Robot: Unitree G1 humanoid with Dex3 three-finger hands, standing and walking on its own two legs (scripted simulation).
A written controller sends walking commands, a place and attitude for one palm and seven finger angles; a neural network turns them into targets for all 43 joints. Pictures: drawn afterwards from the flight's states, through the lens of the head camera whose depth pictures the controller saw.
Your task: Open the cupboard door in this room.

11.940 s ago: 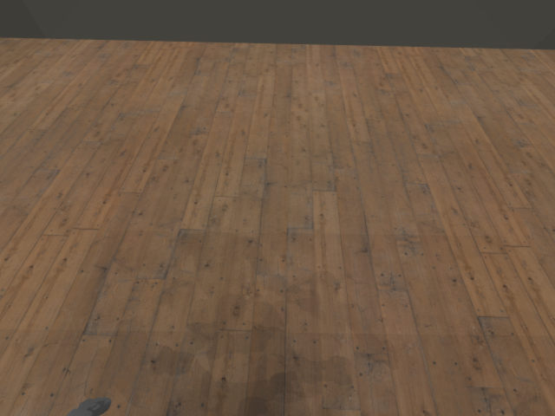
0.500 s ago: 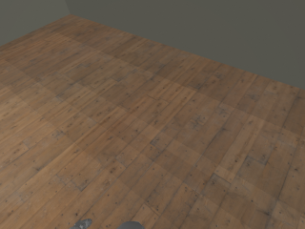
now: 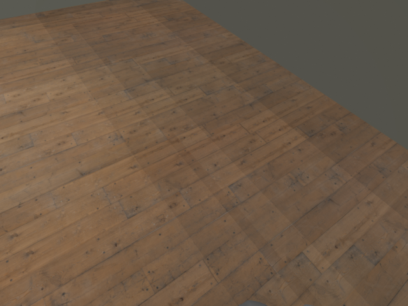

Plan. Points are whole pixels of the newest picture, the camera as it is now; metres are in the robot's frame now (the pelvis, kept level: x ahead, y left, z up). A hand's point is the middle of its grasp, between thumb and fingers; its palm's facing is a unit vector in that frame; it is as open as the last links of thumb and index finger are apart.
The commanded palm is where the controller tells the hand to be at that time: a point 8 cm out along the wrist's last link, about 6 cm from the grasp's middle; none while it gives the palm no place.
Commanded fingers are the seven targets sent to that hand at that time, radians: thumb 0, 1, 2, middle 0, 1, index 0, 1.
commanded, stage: turn or walk to find it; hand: left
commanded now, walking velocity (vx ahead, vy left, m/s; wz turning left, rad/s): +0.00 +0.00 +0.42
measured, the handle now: out of the picture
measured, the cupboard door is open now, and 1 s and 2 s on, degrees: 0 0 0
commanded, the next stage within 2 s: none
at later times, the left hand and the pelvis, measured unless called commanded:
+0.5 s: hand out of the picture +0.04 +0.15 -0.14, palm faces +0.22 -0.93 -0.28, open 7.4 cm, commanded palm none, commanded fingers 0.00 0.90 0.90 -0.20 -0.30 -0.20 -0.30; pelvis -0.02 -0.05 +0.00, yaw +13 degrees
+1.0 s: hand out of the picture -0.12 +0.20 -0.17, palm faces +0.47 -0.85 -0.24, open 7.4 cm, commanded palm none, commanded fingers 0.00 0.90 0.90 -0.20 -0.30 -0.20 -0.30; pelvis -0.05 -0.01 +0.00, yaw +25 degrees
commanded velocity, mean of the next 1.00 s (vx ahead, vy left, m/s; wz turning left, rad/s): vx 0.00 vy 0.00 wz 0.42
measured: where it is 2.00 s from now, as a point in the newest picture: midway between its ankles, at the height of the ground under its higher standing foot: outside the picture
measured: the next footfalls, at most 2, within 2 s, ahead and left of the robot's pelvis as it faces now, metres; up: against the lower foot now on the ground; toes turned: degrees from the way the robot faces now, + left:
right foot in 0.32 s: +0.04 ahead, -0.14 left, +0.00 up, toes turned +5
left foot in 0.82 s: -0.06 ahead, +0.09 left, +0.00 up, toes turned +26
